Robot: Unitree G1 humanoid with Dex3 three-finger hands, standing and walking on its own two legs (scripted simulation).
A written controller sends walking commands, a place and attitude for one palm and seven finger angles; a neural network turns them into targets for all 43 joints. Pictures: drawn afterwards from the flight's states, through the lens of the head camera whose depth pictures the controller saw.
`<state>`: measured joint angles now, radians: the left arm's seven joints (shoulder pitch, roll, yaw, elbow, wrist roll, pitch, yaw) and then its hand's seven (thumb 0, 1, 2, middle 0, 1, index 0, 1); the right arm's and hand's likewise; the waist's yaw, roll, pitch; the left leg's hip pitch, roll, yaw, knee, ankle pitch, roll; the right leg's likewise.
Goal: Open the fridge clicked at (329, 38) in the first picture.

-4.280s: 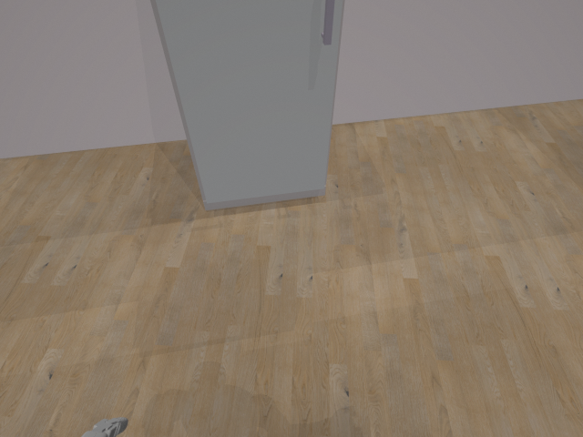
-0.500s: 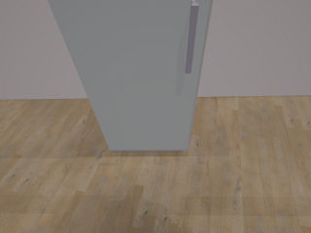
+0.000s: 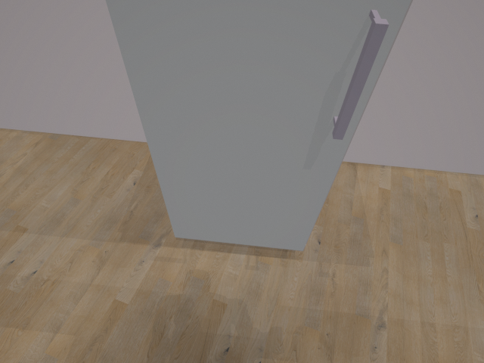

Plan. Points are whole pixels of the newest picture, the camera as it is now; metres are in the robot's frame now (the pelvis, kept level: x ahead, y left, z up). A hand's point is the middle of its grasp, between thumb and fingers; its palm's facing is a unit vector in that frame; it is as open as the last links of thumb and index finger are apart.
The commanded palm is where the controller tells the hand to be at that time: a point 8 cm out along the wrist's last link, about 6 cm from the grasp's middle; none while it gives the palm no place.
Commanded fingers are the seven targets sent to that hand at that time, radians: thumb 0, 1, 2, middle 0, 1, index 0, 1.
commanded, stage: take the last steps up to it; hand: right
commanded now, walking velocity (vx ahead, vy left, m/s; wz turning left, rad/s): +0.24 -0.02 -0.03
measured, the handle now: (353, 82) +0.62 -0.16 +0.15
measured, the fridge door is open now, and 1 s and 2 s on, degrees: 0 0 0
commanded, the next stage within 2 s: come to a stop and stand still in 0.24 s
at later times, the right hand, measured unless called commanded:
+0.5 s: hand out of the picture +0.11 -0.21 -0.18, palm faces +0.06 +0.99 -0.14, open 7.4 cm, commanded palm none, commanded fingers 0.00 -0.90 -0.90 0.20 0.30 0.20 0.30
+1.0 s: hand (339, 355) +0.18 -0.16 -0.14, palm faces +0.05 +0.96 -0.27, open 7.3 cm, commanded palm none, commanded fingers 0.00 -0.90 -0.90 0.20 0.30 0.20 0.30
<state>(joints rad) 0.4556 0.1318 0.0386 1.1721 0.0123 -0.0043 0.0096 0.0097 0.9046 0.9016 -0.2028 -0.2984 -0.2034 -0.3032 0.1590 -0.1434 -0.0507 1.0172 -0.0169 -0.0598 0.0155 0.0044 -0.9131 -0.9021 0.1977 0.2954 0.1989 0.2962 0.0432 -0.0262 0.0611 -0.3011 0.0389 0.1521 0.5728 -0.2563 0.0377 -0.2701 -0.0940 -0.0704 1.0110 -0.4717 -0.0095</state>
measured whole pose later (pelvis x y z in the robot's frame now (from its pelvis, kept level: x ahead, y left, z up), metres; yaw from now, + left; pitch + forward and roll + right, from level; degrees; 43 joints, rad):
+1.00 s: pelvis +0.12 +0.03 +0.01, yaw +0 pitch +0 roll -3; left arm 0.24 0.20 0.07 1.05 0.02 0.07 0.00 0.01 0.91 0.90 -0.20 -0.30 -0.20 -0.30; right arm 0.20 -0.14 -0.04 1.00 -0.03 0.01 -0.03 0.00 -0.92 -0.90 0.20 0.30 0.20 0.30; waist 0.00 -0.04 0.04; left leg -0.26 0.06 0.08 0.49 -0.22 0.03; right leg -0.39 -0.03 -0.03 0.97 -0.39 0.04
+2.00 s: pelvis +0.09 -0.04 +0.01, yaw -1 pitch -1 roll +0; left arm 0.31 0.13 0.00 1.09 0.01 -0.03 0.03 0.01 0.91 0.90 -0.20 -0.30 -0.20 -0.30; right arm 0.24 -0.16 0.01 1.13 -0.02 -0.03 -0.05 0.01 -0.92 -0.90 0.20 0.30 0.20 0.30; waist 0.02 0.00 0.05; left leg -0.25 0.08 0.04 0.49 -0.22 -0.05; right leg -0.16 0.00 -0.06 0.49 -0.31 -0.01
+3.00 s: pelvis +0.05 -0.02 +0.01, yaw -1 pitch -2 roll -1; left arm 0.33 0.14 0.00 1.10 0.01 -0.01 0.02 0.01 0.91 0.90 -0.20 -0.30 -0.20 -0.30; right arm 0.29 -0.17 0.00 1.08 -0.02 0.00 -0.02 0.01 -0.91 -0.90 0.20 0.30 0.20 0.30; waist 0.00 0.02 0.03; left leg -0.26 0.06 0.07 0.46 -0.16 -0.01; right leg -0.18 -0.02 -0.04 0.45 -0.24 0.01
